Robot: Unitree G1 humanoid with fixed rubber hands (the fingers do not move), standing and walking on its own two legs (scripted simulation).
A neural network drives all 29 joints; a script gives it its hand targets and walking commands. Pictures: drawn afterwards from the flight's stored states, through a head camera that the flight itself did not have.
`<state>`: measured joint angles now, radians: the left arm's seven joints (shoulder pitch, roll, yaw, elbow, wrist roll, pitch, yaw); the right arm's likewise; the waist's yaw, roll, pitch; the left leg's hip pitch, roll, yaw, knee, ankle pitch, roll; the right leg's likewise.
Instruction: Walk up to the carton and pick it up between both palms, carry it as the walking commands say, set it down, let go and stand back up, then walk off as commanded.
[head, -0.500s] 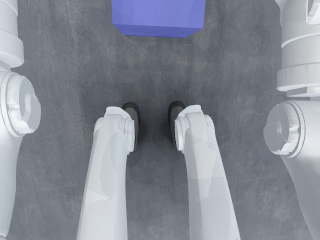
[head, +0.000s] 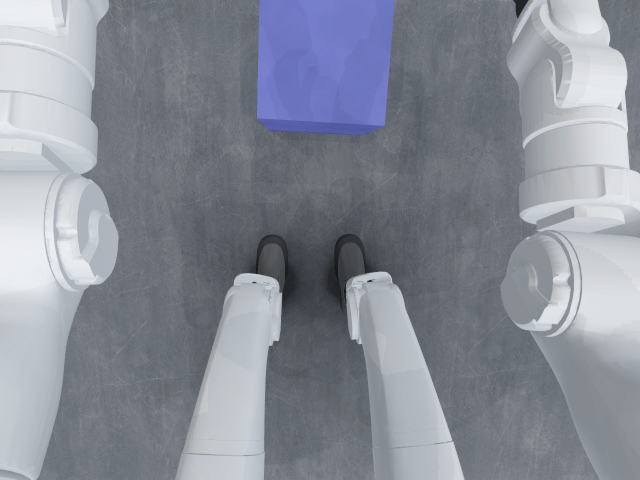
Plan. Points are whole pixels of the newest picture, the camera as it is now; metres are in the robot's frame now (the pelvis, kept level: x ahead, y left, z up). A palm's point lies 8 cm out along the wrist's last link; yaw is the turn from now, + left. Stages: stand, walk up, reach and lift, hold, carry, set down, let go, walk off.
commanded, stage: set down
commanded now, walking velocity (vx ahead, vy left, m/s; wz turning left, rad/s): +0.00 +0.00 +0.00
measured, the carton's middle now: (320, 74) +0.57 -0.03 -0.54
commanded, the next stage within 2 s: let go in 0.06 s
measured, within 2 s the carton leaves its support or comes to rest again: neither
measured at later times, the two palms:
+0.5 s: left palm (47, 72) +0.47 +0.19 -0.06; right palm out of the picture +0.44 -0.24 -0.05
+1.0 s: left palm out of the picture +0.28 +0.22 +0.03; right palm out of the picture +0.27 -0.23 +0.04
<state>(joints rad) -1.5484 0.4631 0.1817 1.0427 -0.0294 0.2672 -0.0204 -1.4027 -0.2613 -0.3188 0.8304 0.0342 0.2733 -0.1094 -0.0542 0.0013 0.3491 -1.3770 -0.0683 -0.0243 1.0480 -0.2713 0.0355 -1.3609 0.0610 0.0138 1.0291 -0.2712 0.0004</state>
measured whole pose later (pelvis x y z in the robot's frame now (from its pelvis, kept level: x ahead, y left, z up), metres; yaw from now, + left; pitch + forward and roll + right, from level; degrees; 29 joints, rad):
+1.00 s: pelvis +0.10 -0.01 +0.10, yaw +1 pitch +2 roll -1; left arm 0.16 0.21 0.06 0.47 0.02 0.05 -0.05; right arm 0.20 -0.19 -0.04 0.43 0.03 0.05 0.08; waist -0.01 -0.02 0.08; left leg -0.27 -0.06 -0.05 0.50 -0.26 0.03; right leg -0.26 0.06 0.04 0.47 -0.25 -0.03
